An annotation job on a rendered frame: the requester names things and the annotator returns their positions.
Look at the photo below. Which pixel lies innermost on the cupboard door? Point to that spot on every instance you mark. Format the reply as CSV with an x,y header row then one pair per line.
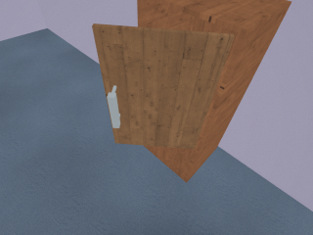
x,y
165,80

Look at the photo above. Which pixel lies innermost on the handle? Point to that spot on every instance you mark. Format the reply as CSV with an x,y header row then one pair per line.
x,y
113,107

